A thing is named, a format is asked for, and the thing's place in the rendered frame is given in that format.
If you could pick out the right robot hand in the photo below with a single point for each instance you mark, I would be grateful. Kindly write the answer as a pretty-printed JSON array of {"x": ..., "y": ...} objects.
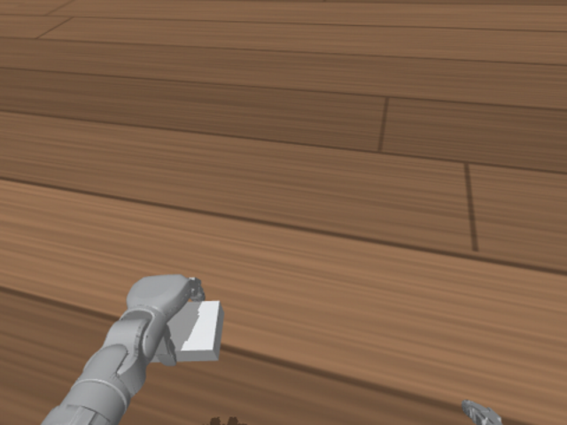
[{"x": 479, "y": 414}]

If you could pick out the left robot hand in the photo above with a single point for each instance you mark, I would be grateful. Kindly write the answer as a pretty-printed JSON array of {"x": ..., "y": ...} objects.
[{"x": 167, "y": 293}]

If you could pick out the left robot arm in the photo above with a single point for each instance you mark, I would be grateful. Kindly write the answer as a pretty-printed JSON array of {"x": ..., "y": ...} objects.
[{"x": 115, "y": 373}]

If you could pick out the small box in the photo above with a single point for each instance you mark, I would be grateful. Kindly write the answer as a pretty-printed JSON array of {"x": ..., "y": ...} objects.
[{"x": 196, "y": 331}]

